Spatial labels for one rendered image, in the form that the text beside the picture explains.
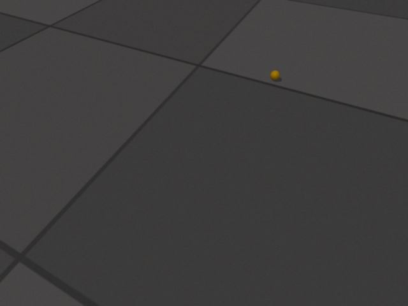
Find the ball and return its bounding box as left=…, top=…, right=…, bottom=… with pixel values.
left=270, top=70, right=280, bottom=80

